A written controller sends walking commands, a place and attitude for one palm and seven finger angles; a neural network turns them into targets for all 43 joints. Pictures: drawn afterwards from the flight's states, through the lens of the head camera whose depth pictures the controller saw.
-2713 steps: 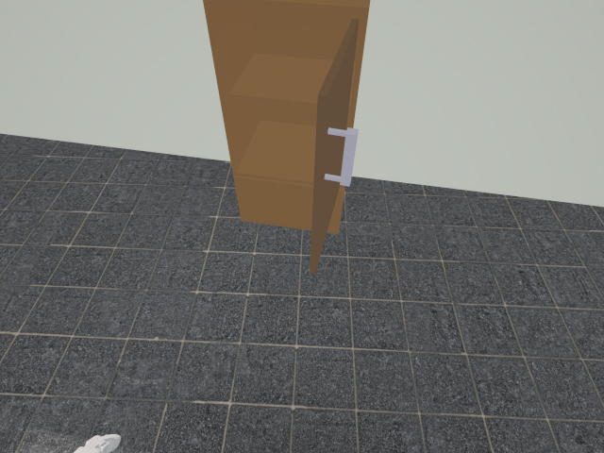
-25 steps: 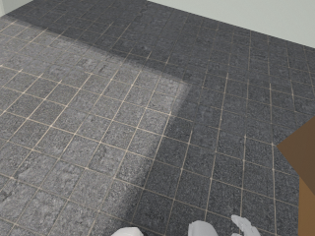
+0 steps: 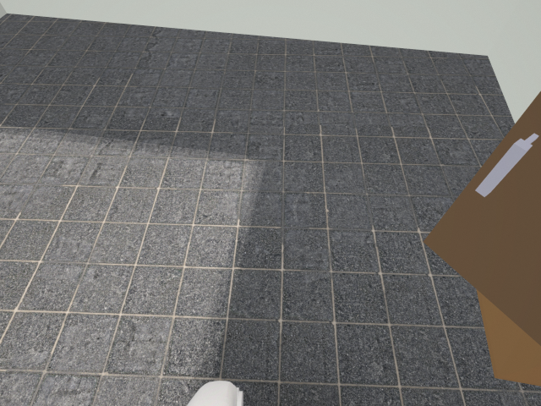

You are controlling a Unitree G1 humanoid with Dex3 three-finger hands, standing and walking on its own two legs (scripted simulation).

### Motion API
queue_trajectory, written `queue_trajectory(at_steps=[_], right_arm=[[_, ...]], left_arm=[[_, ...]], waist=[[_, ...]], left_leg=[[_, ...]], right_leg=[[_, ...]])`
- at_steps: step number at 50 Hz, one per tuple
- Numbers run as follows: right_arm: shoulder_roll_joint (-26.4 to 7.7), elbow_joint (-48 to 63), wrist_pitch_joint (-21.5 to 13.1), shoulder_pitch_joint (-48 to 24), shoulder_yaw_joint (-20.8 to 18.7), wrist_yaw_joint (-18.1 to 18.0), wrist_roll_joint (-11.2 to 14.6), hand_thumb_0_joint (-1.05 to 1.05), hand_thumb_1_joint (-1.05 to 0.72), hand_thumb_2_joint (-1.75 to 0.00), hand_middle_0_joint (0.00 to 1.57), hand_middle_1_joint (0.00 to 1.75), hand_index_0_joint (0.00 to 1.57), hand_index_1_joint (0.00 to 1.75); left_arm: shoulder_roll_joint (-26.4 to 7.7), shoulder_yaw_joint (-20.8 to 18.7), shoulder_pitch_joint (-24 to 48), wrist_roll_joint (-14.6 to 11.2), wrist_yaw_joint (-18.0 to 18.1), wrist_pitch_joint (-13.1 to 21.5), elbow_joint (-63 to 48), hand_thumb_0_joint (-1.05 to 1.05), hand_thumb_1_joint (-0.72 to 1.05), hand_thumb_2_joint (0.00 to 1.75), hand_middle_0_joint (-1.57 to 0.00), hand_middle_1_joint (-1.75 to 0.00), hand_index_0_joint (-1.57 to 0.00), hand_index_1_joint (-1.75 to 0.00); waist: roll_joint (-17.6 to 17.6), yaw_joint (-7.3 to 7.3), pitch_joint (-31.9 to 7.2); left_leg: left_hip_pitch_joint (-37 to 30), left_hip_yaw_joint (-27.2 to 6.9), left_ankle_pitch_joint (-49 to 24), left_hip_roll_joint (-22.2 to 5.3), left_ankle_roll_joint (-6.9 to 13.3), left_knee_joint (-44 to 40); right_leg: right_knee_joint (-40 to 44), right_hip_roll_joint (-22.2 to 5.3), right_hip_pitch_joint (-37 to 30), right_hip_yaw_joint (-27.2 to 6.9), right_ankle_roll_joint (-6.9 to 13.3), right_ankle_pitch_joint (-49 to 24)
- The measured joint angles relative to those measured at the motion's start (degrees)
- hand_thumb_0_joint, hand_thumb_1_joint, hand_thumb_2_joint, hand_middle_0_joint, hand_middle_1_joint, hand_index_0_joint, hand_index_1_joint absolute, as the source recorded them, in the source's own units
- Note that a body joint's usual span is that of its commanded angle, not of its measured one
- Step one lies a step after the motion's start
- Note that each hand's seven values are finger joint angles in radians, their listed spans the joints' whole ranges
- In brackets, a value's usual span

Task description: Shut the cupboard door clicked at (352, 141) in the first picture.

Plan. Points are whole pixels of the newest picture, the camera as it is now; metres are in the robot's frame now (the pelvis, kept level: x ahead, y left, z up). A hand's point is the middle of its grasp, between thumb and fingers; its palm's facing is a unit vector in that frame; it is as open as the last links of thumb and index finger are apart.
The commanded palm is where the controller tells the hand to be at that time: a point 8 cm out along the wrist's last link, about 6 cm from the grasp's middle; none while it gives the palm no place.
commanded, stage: turn to face it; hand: left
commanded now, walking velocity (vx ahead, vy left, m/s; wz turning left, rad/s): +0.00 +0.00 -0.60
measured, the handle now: (507, 165) +0.58 -0.47 -0.04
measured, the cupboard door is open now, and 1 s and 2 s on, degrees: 46 46 46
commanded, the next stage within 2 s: take the last steps up to it in 1.34 s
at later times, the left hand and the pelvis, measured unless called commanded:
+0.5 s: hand (134, 360) +0.20 +0.25 -0.16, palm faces -0.25 -0.94 -0.23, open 7.4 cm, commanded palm none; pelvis +0.04 +0.07 +0.01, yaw -19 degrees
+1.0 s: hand (200, 339) +0.24 +0.14 -0.15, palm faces -0.56 -0.80 -0.23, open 7.4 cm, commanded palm none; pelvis +0.05 +0.03 +0.00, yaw -35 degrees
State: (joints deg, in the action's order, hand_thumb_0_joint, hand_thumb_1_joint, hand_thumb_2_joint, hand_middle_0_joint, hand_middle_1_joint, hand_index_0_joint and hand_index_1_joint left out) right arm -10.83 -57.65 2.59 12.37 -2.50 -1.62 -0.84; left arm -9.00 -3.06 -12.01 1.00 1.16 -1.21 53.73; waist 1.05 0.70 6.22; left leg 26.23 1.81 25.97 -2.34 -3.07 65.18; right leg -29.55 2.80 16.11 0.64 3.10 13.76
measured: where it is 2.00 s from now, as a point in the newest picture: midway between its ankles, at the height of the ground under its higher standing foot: outside the picture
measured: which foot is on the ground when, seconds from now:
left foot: up 0.00-0.24, down 0.26-0.68, up 0.70-1.00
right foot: down 0.00-0.26, up 0.28-0.68, down 0.70-1.00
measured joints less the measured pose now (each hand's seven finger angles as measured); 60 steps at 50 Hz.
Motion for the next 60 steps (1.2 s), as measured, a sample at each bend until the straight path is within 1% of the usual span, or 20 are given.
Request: queue_trajectory(at_steps=[6, 10, 12, 13, 16, 18, 21, 24, 27, 32, 34, 35, 38, 40, 42, 49, 52, 54, 57, 60], right_arm=[[-0.21, 3.53, -0.06, -3.05, -0.25, 0.45, -0.12, 0.00, -0.91, -0.90, 0.20, 0.30, 0.20, 0.30], [-0.33, 5.25, -0.62, -4.75, -0.12, 0.37, 0.29, 0.00, -0.91, -0.90, 0.20, 0.30, 0.20, 0.30], [-0.47, 6.16, -1.38, -5.02, 0.19, 0.28, 0.46, 0.00, -0.91, -0.90, 0.20, 0.30, 0.20, 0.30], [-0.64, 6.69, -1.97, -4.81, 0.36, 0.27, 0.37, 0.00, -0.91, -0.90, 0.20, 0.30, 0.20, 0.30], [0.06, 7.45, -2.62, -4.59, 1.26, 0.15, -0.66, 0.00, -0.91, -0.90, 0.20, 0.30, 0.20, 0.30], [0.31, 7.82, -2.60, -3.78, 1.84, 0.04, -1.01, 0.00, -0.91, -0.90, 0.20, 0.30, 0.21, 0.30], [0.28, 7.72, -2.44, -2.60, 2.20, -0.01, -1.11, 0.00, -0.91, -0.90, 0.20, 0.30, 0.21, 0.30], [-0.05, 7.17, -2.45, -1.39, 1.99, 0.03, -1.01, 0.00, -0.90, -0.90, 0.20, 0.30, 0.21, 0.30], [-0.64, 6.33, -2.32, -0.19, 1.53, 0.24, -1.02, 0.00, -0.90, -0.90, 0.20, 0.30, 0.21, 0.30], [-2.34, 4.77, -1.80, 1.74, 0.51, 0.61, -1.08, 0.00, -0.90, -0.90, 0.20, 0.30, 0.21, 0.30], [-3.24, 4.30, -1.50, 2.96, 0.07, 0.81, -0.83, 0.00, -0.90, -0.90, 0.20, 0.30, 0.21, 0.30], [-3.69, 4.10, -1.17, 3.54, -0.14, 0.92, -0.57, 0.00, -0.90, -0.90, 0.20, 0.30, 0.21, 0.30], [-5.63, 2.88, 0.93, 2.54, -0.59, 0.31, -0.12, 0.00, -0.91, -0.90, 0.20, 0.30, 0.20, 0.30], [-5.91, 2.78, 1.32, 1.69, -0.69, 0.14, -0.11, 0.00, -0.91, -0.90, 0.20, 0.30, 0.20, 0.30], [-5.63, 3.42, 1.16, 0.93, -0.64, 0.31, -0.20, 0.00, -0.91, -0.90, 0.19, 0.30, 0.20, 0.30], [-3.35, 5.91, 0.33, -1.15, -0.12, 0.83, -0.03, 0.00, -0.91, -0.90, 0.19, 0.30, 0.20, 0.30], [-2.38, 6.54, -0.26, -1.75, 0.30, 0.77, 0.21, 0.00, -0.91, -0.90, 0.20, 0.30, 0.20, 0.30], [-2.20, 7.19, -1.19, -1.45, 0.75, 0.71, 0.25, 0.00, -0.91, -0.90, 0.20, 0.30, 0.20, 0.30], [-0.95, 7.29, -2.06, -1.39, 1.64, 0.47, -0.69, 0.00, -0.91, -0.90, 0.20, 0.30, 0.20, 0.30], [-0.13, 7.23, -2.43, -0.21, 2.45, 0.08, -1.19, 0.00, -0.91, -0.90, 0.20, 0.30, 0.21, 0.30]], left_arm=[[-1.12, -0.65, -1.06, 0.36, -0.58, -0.63, 0.03, 0.01, 0.90, 0.90, -0.20, -0.30, -0.20, -0.30], [-2.27, -1.29, -1.13, 0.54, -0.94, -1.05, -0.90, 0.01, 0.90, 0.90, -0.20, -0.30, -0.20, -0.30], [-2.99, -1.66, -1.31, 0.33, -0.94, -1.47, -1.40, 0.01, 0.90, 0.90, -0.20, -0.30, -0.20, -0.30], [-3.38, -1.81, -1.51, 0.10, -0.94, -1.76, -1.74, 0.01, 0.90, 0.90, -0.20, -0.30, -0.20, -0.30], [-5.35, -2.43, -0.23, 0.03, -1.26, -2.71, -1.79, 0.01, 0.90, 0.90, -0.20, -0.30, -0.20, -0.30], [-6.41, -2.84, 0.42, 0.10, -1.78, -2.92, -2.05, 0.01, 0.90, 0.90, -0.20, -0.30, -0.20, -0.30], [-7.41, -3.11, 0.98, 0.03, -2.40, -3.18, -2.93, 0.01, 0.91, 0.90, -0.20, -0.30, -0.19, -0.30], [-7.69, -3.08, 1.51, 0.01, -2.73, -3.55, -3.43, 0.01, 0.91, 0.90, -0.20, -0.30, -0.19, -0.30], [-7.44, -2.79, 2.30, 0.08, -2.96, -3.85, -3.63, 0.01, 0.91, 0.90, -0.20, -0.30, -0.19, -0.30], [-6.20, -1.82, 4.00, 0.12, -3.23, -3.53, -3.90, 0.01, 0.91, 0.90, -0.20, -0.30, -0.19, -0.29], [-5.81, -1.25, 4.33, 0.13, -3.34, -2.81, -4.45, 0.01, 0.91, 0.90, -0.20, -0.30, -0.19, -0.30], [-5.77, -0.97, 4.31, 0.27, -3.22, -2.02, -4.79, 0.01, 0.91, 0.90, -0.20, -0.30, -0.19, -0.30], [-3.73, 0.00, 4.56, -0.05, -2.08, -0.76, -4.56, 0.01, 0.91, 0.90, -0.20, -0.30, -0.19, -0.30], [-2.86, 0.30, 3.98, -0.16, -1.45, -0.90, -4.42, 0.01, 0.90, 0.90, -0.20, -0.30, -0.20, -0.30], [-2.47, 0.47, 3.27, -0.15, -1.22, -1.07, -4.10, 0.01, 0.90, 0.90, -0.20, -0.30, -0.20, -0.30], [-2.46, 0.39, 1.54, 0.27, -1.46, -1.49, -3.08, 0.01, 0.90, 0.90, -0.20, -0.30, -0.20, -0.30], [-2.99, -0.09, 1.01, 0.30, -1.51, -1.82, -2.89, 0.01, 0.90, 0.90, -0.21, -0.30, -0.20, -0.30], [-3.33, -0.43, 0.38, 0.03, -1.41, -2.21, -2.84, 0.01, 0.90, 0.90, -0.21, -0.30, -0.20, -0.30], [-4.70, -1.20, 0.64, -0.16, -1.53, -2.97, -2.33, 0.01, 0.90, 0.90, -0.20, -0.30, -0.20, -0.30], [-5.62, -1.75, 1.01, 0.05, -2.03, -3.18, -1.82, 0.01, 0.90, 0.90, -0.20, -0.30, -0.20, -0.30]], waist=[[-1.00, -0.49, -1.48], [-2.00, -1.63, -2.07], [-2.41, -1.90, -2.63], [-2.28, -1.82, -3.23], [-3.61, -1.98, -2.71], [-3.60, -1.99, -2.44], [-3.25, -2.09, -2.25], [-2.60, -1.72, -2.15], [-1.92, -1.08, -1.95], [-0.31, 0.58, -1.40], [0.28, 1.01, -1.62], [0.21, 0.95, -1.97], [2.56, 1.14, -1.30], [2.59, 1.10, -1.23], [2.03, 1.13, -1.40], [-0.16, 0.29, -2.25], [-1.25, -0.47, -2.69], [-1.25, -0.67, -3.48], [-2.93, -0.79, -3.26], [-3.04, -0.75, -2.95]], left_leg=[[1.90, -2.40, -3.67, -1.22, -1.32, -9.55], [-1.97, -2.41, -3.85, -0.13, -1.20, -20.27], [-5.89, -1.95, -7.72, 0.54, -0.93, -28.99], [-7.45, -1.81, -10.02, 0.31, 0.10, -32.81], [-8.16, 0.70, -9.45, -0.01, 3.17, -31.81], [-9.92, 2.06, -9.61, -0.97, 3.69, -33.59], [-12.46, 4.35, -10.67, -2.31, 3.73, -36.82], [-14.09, 6.65, -10.95, -3.47, 3.60, -38.49], [-14.95, 8.98, -10.35, -4.60, 3.21, -38.44], [-14.78, 12.47, -7.73, -6.68, 1.84, -34.80], [-13.73, 13.44, -5.69, -7.62, 0.85, -31.23], [-12.14, 13.16, -4.02, -7.80, 0.36, -27.40], [-4.87, 4.70, 3.90, -5.63, -0.84, -10.15], [-1.21, 2.12, 1.93, -3.99, -1.53, -3.17], [0.97, 1.17, -0.82, -3.23, -2.11, -1.86], [0.30, -0.12, -3.42, -1.53, -2.39, -13.08], [-3.25, 0.07, -4.61, -0.30, -1.74, -21.93], [-7.32, 0.01, -8.98, -0.15, -0.90, -31.57], [-7.30, 1.80, -8.92, -0.21, 2.87, -31.05], [-9.33, 3.06, -9.73, -1.17, 3.88, -33.77]], right_leg=[[2.65, 0.07, -0.84, -3.97, -1.12, -0.91], [1.07, 0.09, -0.08, -7.15, -2.51, 0.13], [-1.10, 0.41, 0.93, -8.79, -3.58, 1.38], [-2.95, 0.93, 1.94, -9.34, -3.93, 2.42], [-18.69, 0.53, 7.42, -7.13, -4.50, 14.13], [-28.79, -0.19, 10.61, -4.31, -5.24, 14.82], [-34.63, -2.05, 12.63, -1.46, -6.32, 12.25], [-32.84, -3.70, 12.16, -0.07, -6.77, 10.69], [-26.75, -4.84, 10.13, 1.02, -6.53, 10.11], [-14.62, -4.73, 4.68, 3.16, -4.92, 9.31], [-6.21, -4.32, 0.74, 4.00, -3.75, 3.66], [-3.64, -4.36, -0.31, 3.51, -2.60, 1.87], [-5.87, -2.94, 0.72, 2.53, -1.60, 5.17], [-3.97, -2.56, -0.01, 1.21, -1.64, 4.48], [-1.74, -2.35, -0.66, -0.16, -1.76, 2.95], [0.83, -1.44, -1.10, -4.19, -2.14, 1.28], [-0.48, -0.97, -0.24, -6.01, -2.93, 1.92], [-2.71, -0.01, 1.11, -6.96, -3.76, 3.10], [-15.28, 0.01, 5.92, -6.16, -3.72, 13.05], [-29.29, -0.54, 10.05, -3.26, -4.55, 14.46]])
